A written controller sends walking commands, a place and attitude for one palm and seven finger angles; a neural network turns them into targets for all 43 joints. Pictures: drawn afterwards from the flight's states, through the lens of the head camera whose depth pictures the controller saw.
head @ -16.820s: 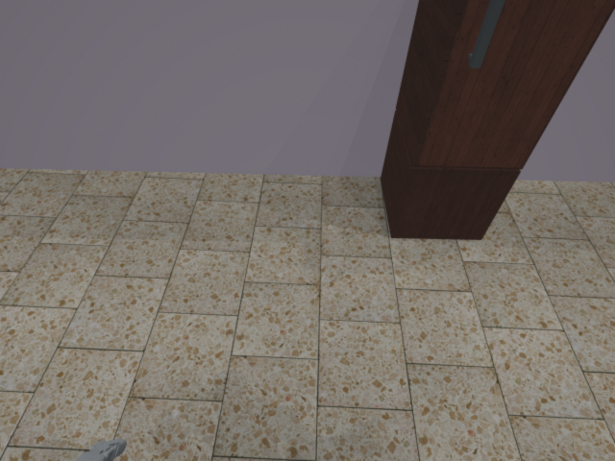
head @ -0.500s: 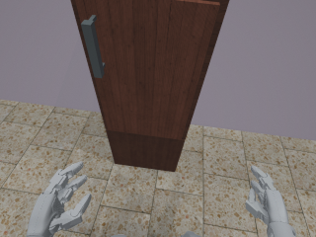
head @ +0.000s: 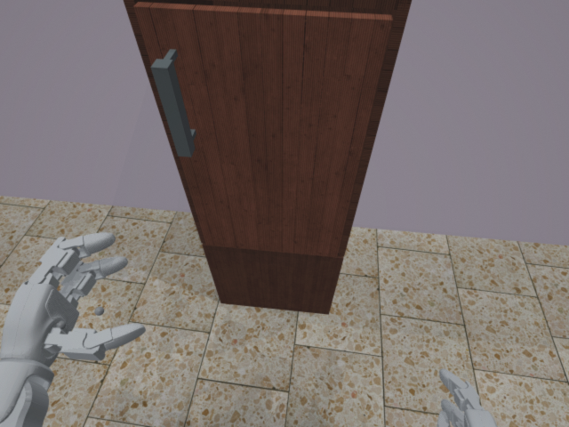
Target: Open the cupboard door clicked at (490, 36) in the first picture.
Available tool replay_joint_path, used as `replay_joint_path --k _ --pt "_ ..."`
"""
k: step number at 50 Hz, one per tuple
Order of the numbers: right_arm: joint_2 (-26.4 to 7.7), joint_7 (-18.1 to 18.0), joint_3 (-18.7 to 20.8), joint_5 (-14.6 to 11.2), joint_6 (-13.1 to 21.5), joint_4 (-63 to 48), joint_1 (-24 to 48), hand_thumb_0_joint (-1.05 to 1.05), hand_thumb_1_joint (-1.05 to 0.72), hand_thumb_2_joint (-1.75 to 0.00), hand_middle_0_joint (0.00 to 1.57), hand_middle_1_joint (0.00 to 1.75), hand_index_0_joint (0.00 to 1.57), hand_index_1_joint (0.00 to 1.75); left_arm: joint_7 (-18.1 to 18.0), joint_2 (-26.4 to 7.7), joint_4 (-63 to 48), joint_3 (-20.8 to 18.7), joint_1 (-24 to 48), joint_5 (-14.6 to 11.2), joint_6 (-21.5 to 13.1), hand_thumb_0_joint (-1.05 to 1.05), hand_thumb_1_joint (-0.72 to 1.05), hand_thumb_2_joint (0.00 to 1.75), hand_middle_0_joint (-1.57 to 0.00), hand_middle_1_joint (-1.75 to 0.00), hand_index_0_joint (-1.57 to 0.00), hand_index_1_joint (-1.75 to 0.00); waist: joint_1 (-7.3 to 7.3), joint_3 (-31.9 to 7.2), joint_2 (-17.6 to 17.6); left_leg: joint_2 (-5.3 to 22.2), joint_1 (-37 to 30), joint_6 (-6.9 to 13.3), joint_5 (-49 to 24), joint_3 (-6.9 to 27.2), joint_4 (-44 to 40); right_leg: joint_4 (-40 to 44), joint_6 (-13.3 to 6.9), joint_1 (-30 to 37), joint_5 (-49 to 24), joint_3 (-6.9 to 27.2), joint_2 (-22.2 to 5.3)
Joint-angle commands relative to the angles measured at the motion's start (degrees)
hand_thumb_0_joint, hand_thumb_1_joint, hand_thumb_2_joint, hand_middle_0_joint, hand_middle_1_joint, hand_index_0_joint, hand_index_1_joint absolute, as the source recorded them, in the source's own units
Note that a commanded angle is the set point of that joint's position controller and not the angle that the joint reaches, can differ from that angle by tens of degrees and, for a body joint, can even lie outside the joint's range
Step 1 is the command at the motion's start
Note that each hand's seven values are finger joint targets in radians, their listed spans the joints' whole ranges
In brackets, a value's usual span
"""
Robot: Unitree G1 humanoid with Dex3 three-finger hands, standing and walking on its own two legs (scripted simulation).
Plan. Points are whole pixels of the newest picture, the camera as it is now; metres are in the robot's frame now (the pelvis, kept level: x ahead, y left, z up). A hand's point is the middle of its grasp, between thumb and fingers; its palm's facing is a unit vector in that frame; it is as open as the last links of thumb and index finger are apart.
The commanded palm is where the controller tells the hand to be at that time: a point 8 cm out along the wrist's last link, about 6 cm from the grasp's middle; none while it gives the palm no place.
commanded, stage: raise the hand with hooked fingers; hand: left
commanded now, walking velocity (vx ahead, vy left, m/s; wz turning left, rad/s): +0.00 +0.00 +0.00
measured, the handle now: (179, 105) +0.56 +0.21 +0.15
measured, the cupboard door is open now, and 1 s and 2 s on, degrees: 0 0 0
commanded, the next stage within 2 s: move the hooked fingers beside the handle in 1.12 s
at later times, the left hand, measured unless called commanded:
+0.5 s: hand (66, 249) +0.28 +0.27 +0.14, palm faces +0.01 -1.00 -0.07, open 13.9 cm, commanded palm +0.26 +0.32 +0.16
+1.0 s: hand (73, 219) +0.31 +0.26 +0.17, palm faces +0.04 -1.00 -0.04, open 14.0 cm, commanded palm +0.27 +0.30 +0.17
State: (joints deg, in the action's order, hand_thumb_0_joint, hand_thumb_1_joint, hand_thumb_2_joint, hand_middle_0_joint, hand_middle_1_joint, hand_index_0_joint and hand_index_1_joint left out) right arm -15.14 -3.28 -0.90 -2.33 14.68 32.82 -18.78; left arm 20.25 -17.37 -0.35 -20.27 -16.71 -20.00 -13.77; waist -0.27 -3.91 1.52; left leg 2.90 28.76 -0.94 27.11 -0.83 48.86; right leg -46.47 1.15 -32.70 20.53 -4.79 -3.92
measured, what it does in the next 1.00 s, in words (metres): stands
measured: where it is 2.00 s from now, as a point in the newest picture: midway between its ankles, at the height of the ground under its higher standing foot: outside the picture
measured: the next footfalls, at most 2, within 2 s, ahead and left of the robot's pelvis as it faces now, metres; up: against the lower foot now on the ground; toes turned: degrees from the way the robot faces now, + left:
none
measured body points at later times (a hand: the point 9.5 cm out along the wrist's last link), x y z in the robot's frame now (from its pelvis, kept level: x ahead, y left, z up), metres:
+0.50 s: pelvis +0.01 +0.00 +0.02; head +0.01 -0.01 +0.47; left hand +0.28 +0.32 +0.15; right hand +0.19 -0.22 -0.05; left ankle -0.03 +0.13 -0.70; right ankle +0.03 -0.14 -0.70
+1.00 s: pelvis +0.01 -0.01 +0.03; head +0.02 -0.02 +0.48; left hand +0.30 +0.32 +0.17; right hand +0.17 -0.26 -0.05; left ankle -0.03 +0.13 -0.70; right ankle +0.03 -0.14 -0.70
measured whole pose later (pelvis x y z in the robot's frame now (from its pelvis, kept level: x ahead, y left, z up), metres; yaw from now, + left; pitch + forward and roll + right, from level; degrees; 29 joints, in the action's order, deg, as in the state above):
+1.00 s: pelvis +0.01 -0.01 +0.03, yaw -1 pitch +1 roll +0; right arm -16.8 -6.4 -2.8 -3.2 13.1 34.1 -15.8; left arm 28.1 -24.5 18.4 -27.7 7.6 -18.5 -2.8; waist 1.2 -0.7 1.9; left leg 3.4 12.8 -1.9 20.6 -1.7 32.6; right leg -32.6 0.2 -18.0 15.3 -4.8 -2.5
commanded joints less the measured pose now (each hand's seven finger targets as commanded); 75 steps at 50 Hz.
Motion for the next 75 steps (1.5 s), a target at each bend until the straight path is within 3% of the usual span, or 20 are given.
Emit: replay_joint_path --k 1,4,9,15,17,22,24,30,35,39,42,48,49,53,59,61,64,68,69,75 --pt "-8.3 -1.3 2.53 -0.75 4.89 -9.08 5.69 0.0 -0.9 -0.9 0.2 0.3 0.2 0.3 2.75 -11.56 -7.93 -1.17 12.63 0.73 -2.17 0.0 -0.27 0.4 -0.28 -1.05 -0.28 -1.05 -0.81 -6.93 1.65 -2.62 -1.44 1.45 -12.28 1.14 -10.42 8.04 -1.46 9.51 -4.66 0.73 3.44" --pt "-8.76 -2.24 2.16 -0.68 4.96 -8.69 6.25 0.0 -0.9 -0.9 0.2 0.3 0.2 0.3 3.66 -16.56 -8.23 -5.49 17.49 0.02 -1.19 0.0 -0.34 0.37 -0.29 -1.1 -0.29 -1.1 0.29 -8.77 2.42 -2.77 -3.29 1.61 -13.48 1.62 -11.53 8.99 -1.83 12.71 -5.26 0.95 3.61" --pt "-7.93 -2.71 1.3 -0.46 5.11 -8.33 7.19 0.0 -0.9 -0.9 0.2 0.3 0.2 0.3 3.0 -18.99 -7.12 -10.01 21.66 -1.97 -1.03 0.0 -0.45 0.32 -0.3 -1.17 -0.3 -1.17 2.05 -9.52 4.79 -2.65 -7.12 1.12 -18.77 1.88 -14.02 9.79 -2.41 17.05 -11.47 0.03 4.13" --pt "-8.34 -2.48 0.72 -1.22 4.11 -7.95 7.47 0.0 -0.9 -0.9 0.2 0.3 0.2 0.3 5.98 -15.82 1.51 -5.34 24.95 -0.65 5.62 0.0 -0.5 0.3 -0.3 -1.2 -0.3 -1.2 1.32 -3.53 5.11 -2.35 -8.2 0.91 -20.73 1.15 -16.71 12.07 -2.25 16.81 -15.2 -0.42 4.17" --pt "-8.52 -2.81 0.77 -1.43 3.58 -8.04 7.28 0.0 -0.9 -0.9 0.2 0.3 0.2 0.3 6.88 -16.65 3.95 -5.44 26.78 -0.3 8.0 0.0 -0.5 0.3 -0.3 -1.2 -0.3 -1.2 0.92 -2.55 1.73 -2.31 -8.01 1.23 -18.31 1.34 -17.53 13.27 -1.96 16.32 -13.05 -0.36 4.18" --pt "-8.25 -3.11 0.27 -0.92 3.0 -8.71 7.71 0.0 -0.9 -0.9 0.2 0.3 0.2 0.3 7.1 -23.16 -0.44 -11.04 35.14 -0.4 7.75 0.0 -0.5 0.3 -0.3 -1.2 -0.3 -1.2 1.74 -9.94 2.57 -2.59 -12.88 1.37 -22.89 1.34 -17.98 13.89 -2.15 20.82 -16.98 0.16 4.22" --pt "-8.06 -3.2 -0.06 -0.6 3.05 -8.22 7.72 0.0 -0.9 -0.9 0.2 0.3 0.2 0.3 6.57 -25.3 -1.4 -12.74 37.55 -0.65 6.45 0.0 -0.5 0.3 -0.3 -1.2 -0.3 -1.2 1.94 -10.5 2.57 -2.57 -14.12 1.31 -24.05 1.39 -18.26 14.48 -2.27 22.12 -18.08 0.32 4.53" --pt "-8.23 -3.92 -0.33 -1.25 2.3 -6.49 7.82 0.0 -0.9 -0.9 0.2 0.3 0.2 0.3 8.44 -24.5 8.05 -10.91 42.46 -0.15 8.24 0.0 -0.5 0.3 -0.3 -1.2 -0.3 -1.2 1.04 -5.77 4.82 -2.8 -14.14 1.42 -22.14 0.69 -20.28 17.0 -2.28 21.23 -17.53 0.68 3.99" --pt "-8.94 -3.46 0.14 -1.72 1.38 -7.54 7.55 0.0 -0.9 -0.9 0.2 0.3 0.2 0.3 11.37 -21.95 14.0 -7.96 37.76 0.09 12.48 0.0 -0.5 0.3 -0.3 -1.2 -0.3 -1.2 1.74 -5.87 0.32 -3.05 -12.79 1.72 -22.87 0.36 -20.24 16.73 -1.99 21.98 -18.89 0.72 3.5" --pt "-8.77 -2.77 0.54 -0.98 1.6 -8.9 8.18 0.0 -0.9 -0.9 0.2 0.3 0.2 0.3 10.29 -27.12 6.5 -13.76 38.28 -0.93 9.87 0.0 -0.5 0.3 -0.3 -1.2 -0.3 -1.2 3.08 -11.78 -0.68 -3.16 -14.7 1.91 -25.86 0.22 -19.38 15.83 -2.0 25.23 -21.61 1.25 3.5" --pt "-8.26 -2.76 0.6 -0.73 1.99 -8.88 7.86 0.0 -0.9 -0.9 0.2 0.3 0.2 0.3 8.41 -27.68 3.72 -16.01 38.88 -1.29 6.9 0.0 -0.5 0.3 -0.3 -1.2 -0.3 -1.2 3.11 -13.7 0.77 -3.13 -15.48 1.91 -27.12 -0.22 -19.77 15.74 -1.96 26.2 -23.25 1.26 3.65" --pt "-8.28 -3.61 0.62 -1.07 2.09 -7.28 7.71 0.0 -0.9 -0.9 0.2 0.3 0.2 0.3 7.19 -24.57 6.51 -11.83 41.2 0.6 7.32 0.0 -0.5 0.3 -0.3 -1.2 -0.3 -1.2 1.64 -7.1 5.86 -3.08 -15.28 1.8 -23.03 -1.0 -21.01 17.53 -1.89 22.63 -19.61 1.56 3.42" --pt "-8.43 -3.74 0.57 -1.07 1.9 -7.26 7.51 0.0 -0.9 -0.9 0.2 0.3 0.2 0.3 7.52 -24.18 7.22 -10.94 41.26 0.65 7.98 0.0 -0.5 0.3 -0.3 -1.2 -0.3 -1.2 1.36 -6.26 3.24 -2.92 -15.21 2.0 -22.76 -0.91 -20.93 17.79 -1.81 22.69 -19.43 1.69 3.55" --pt "-8.46 -4.14 0.71 -1.27 1.82 -7.42 7.74 0.0 -0.9 -0.9 0.2 0.3 0.2 0.3 8.75 -23.59 7.47 -10.32 40.43 0.48 9.03 0.0 -0.5 0.3 -0.3 -1.2 -0.3 -1.2 1.36 -8.93 2.21 -3.14 -15.75 2.09 -23.34 -0.78 -20.66 17.5 -1.58 23.56 -20.46 1.55 3.42" --pt "-8.51 -3.76 0.47 -0.97 1.77 -7.47 8.07 0.0 -0.9 -0.9 0.2 0.3 0.2 0.3 8.79 -25.88 8.25 -13.61 39.05 -0.88 7.91 0.0 -0.5 0.3 -0.3 -1.2 -0.3 -1.2 2.36 -9.19 -0.54 -3.2 -15.03 2.06 -23.96 -0.65 -20.46 17.15 -1.6 24.71 -21.26 1.67 3.69" --pt "-8.26 -3.76 0.35 -1.14 1.75 -7.58 8.48 0.0 -0.9 -0.9 0.2 0.3 0.2 0.3 8.67 -24.88 8.55 -12.53 40.23 -0.66 7.8 0.0 -0.5 0.3 -0.3 -1.2 -0.3 -1.2 2.1 -8.14 1.86 -3.24 -14.81 1.91 -22.84 -0.74 -20.85 17.4 -1.66 23.59 -20.05 1.72 3.53" --pt "-8.56 -4.34 0.26 -1.24 1.37 -6.38 7.66 0.0 -0.9 -0.9 0.2 0.3 0.2 0.3 8.35 -24.42 11.76 -9.62 48.15 0.58 7.97 0.0 -0.5 0.3 -0.3 -1.2 -0.3 -1.2 0.12 -4.57 1.24 -3.0 -14.32 1.77 -19.86 -0.56 -21.06 18.31 -1.52 20.55 -16.43 1.8 3.7" --pt "-8.7 -5.11 0.32 -1.23 1.64 -5.82 6.85 0.0 -0.9 -0.9 0.2 0.3 0.2 0.3 8.39 -24.72 13.83 -7.67 54.63 2.11 7.13 0.0 -0.5 0.3 -0.3 -1.2 -0.3 -1.2 -0.76 -8.36 3.24 -3.24 -15.74 1.93 -19.19 -0.17 -20.65 18.07 -1.62 19.89 -15.08 1.96 3.5" --pt "-8.91 -5.16 0.2 -1.15 1.39 -5.31 6.45 0.0 -0.9 -0.9 0.2 0.3 0.2 0.3 8.44 -25.38 15.72 -7.59 56.13 2.09 6.98 0.0 -0.5 0.3 -0.3 -1.2 -0.3 -1.2 -1.26 -7.4 1.89 -3.06 -15.17 1.93 -18.52 -0.19 -20.36 18.41 -1.58 19.5 -14.43 2.29 3.58" --pt "-9.41 -4.68 0.31 -0.85 0.74 -5.06 5.31 0.0 -0.9 -0.9 0.2 0.3 0.2 0.3 8.92 -29.71 22.33 -11.26 57.91 2.46 5.3 0.0 -0.5 0.3 -0.3 -1.2 -0.3 -1.2 0.11 -12.4 2.6 -3.33 -13.65 1.75 -22.03 -0.04 -19.67 16.34 -2.05 22.4 -18.9 2.05 3.22"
